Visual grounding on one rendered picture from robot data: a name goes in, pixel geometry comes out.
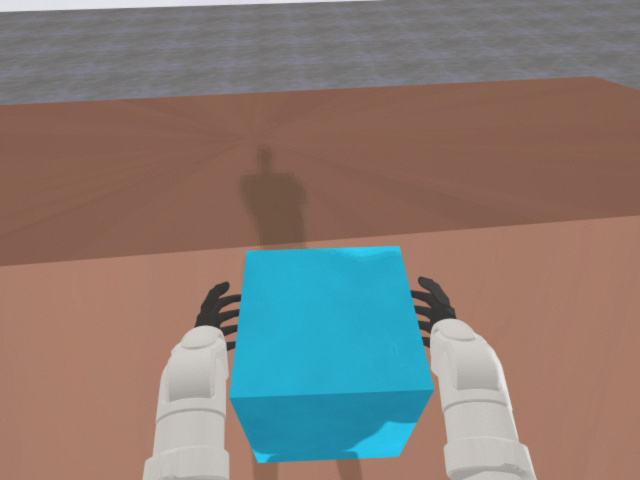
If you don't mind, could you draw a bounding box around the robot right hand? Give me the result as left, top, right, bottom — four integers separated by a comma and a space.
410, 277, 457, 348

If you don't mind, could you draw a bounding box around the left robot forearm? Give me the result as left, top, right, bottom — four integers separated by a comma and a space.
143, 326, 229, 480

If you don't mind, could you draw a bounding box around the robot left hand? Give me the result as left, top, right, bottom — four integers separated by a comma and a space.
194, 282, 241, 351

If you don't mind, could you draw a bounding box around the right robot forearm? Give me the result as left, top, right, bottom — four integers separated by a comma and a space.
430, 319, 537, 480

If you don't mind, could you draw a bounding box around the carton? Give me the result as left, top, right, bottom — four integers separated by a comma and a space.
229, 246, 434, 463

